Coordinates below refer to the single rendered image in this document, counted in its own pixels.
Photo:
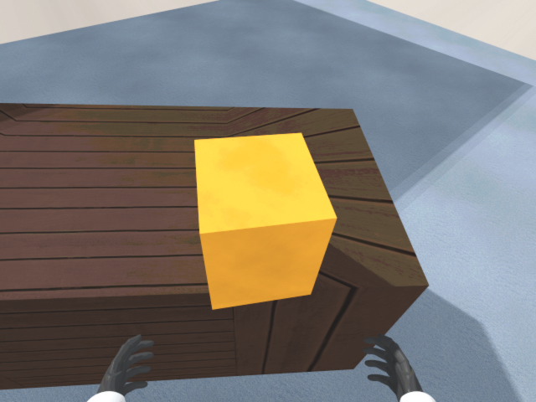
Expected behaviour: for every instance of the carton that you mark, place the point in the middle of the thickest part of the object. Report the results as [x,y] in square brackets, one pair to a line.
[265,219]

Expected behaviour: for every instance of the robot left hand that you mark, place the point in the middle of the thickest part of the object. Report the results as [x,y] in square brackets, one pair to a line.
[119,371]

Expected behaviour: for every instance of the robot right hand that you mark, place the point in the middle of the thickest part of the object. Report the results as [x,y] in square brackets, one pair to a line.
[402,378]

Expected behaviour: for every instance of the pedestal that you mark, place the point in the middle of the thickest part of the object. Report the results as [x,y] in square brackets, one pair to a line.
[99,242]

